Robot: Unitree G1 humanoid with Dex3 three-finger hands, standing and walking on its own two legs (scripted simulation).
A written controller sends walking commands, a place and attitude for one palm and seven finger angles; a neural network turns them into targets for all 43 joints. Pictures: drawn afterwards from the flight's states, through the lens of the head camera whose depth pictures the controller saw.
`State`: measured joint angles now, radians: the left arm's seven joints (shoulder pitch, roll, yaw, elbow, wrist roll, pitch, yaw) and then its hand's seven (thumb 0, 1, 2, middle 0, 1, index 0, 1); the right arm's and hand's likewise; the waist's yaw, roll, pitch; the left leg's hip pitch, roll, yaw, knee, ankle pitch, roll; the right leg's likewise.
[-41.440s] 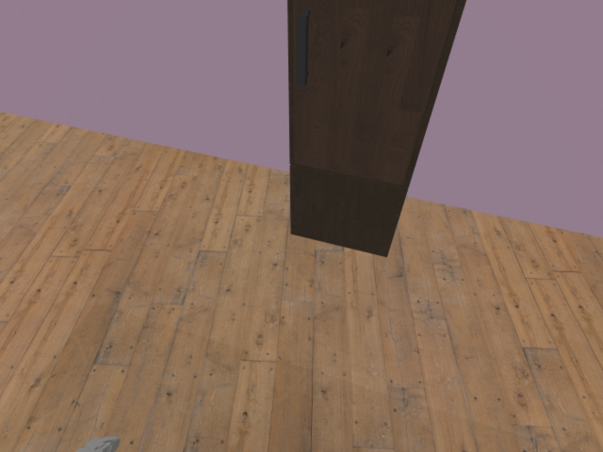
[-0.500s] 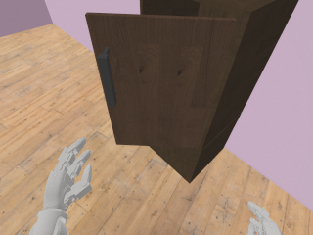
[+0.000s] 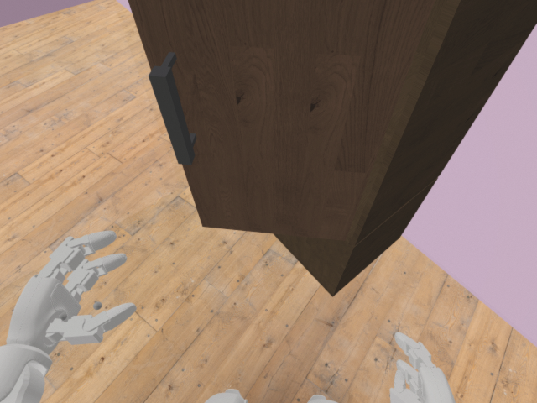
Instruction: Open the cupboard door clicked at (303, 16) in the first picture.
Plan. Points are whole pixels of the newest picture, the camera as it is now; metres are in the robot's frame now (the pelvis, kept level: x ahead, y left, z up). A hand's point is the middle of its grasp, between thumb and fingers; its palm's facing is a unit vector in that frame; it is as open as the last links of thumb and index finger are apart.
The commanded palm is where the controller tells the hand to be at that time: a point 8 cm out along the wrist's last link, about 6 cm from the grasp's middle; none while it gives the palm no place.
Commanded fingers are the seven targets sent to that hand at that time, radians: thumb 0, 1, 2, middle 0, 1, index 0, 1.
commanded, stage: raise the hand with hooked fingers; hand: left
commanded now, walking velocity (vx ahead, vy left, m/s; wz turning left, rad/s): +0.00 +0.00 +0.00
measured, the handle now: (179, 112) +0.53 +0.18 +0.12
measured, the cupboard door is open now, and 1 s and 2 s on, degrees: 44 44 44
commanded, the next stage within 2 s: move the hooked fingers beside the handle in 1.30 s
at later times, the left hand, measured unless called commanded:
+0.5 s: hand (43, 262) +0.27 +0.30 +0.10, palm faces +0.00 -1.00 -0.05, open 13.6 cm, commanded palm +0.24 +0.35 +0.12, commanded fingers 0.00 -0.50 0.30 -0.30 -1.20 -0.30 -1.20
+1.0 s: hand (4, 221) +0.30 +0.34 +0.14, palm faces -0.01 -1.00 -0.05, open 14.0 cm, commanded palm +0.27 +0.38 +0.15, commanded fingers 0.00 -0.50 0.30 -0.30 -1.20 -0.30 -1.20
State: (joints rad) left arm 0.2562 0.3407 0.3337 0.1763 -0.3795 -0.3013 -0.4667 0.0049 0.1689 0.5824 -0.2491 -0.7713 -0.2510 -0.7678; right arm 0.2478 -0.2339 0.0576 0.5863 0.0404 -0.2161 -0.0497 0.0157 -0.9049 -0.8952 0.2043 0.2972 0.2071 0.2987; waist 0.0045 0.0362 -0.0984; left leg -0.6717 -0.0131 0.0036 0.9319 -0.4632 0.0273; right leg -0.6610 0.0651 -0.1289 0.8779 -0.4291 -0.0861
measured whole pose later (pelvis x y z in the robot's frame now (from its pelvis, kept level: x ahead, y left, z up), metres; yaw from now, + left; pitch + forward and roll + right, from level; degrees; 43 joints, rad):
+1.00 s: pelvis +0.01 +0.06 +0.03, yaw +0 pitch +5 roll -2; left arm -0.11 0.48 0.43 0.36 -0.34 -0.08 -0.53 -0.01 -0.50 0.30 -0.29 -1.20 -0.30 -1.20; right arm 0.28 -0.29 0.05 0.60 0.05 -0.22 -0.08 0.02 -0.90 -0.90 0.20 0.30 0.21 0.30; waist 0.01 0.03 -0.05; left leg -0.40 -0.08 0.03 0.66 -0.35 0.11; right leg -0.39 0.01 -0.08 0.62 -0.31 -0.01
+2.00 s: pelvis +0.01 +0.02 +0.03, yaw -1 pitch +8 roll -1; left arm -0.34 0.51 0.45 0.69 -0.30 -0.17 -0.52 -0.02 -0.50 0.30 -0.30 -1.20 -0.30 -1.20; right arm 0.32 -0.31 0.04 0.63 0.06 -0.16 -0.09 0.01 -0.91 -0.90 0.20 0.30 0.20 0.30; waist -0.03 0.03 -0.07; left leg -0.48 -0.03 0.04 0.70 -0.37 0.06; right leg -0.48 0.06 -0.08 0.65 -0.32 -0.06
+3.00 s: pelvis +0.01 +0.05 +0.02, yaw -2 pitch +14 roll -2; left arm -0.81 0.53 0.38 1.16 -0.16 -0.31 -0.36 -0.02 -0.50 0.30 -0.30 -1.20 -0.30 -1.20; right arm 0.39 -0.29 0.04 0.66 0.03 0.02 -0.05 0.01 -0.91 -0.90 0.20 0.30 0.20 0.30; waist -0.12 0.02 -0.08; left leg -0.62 -0.04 0.05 0.76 -0.38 0.09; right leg -0.61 0.05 -0.07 0.70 -0.33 -0.04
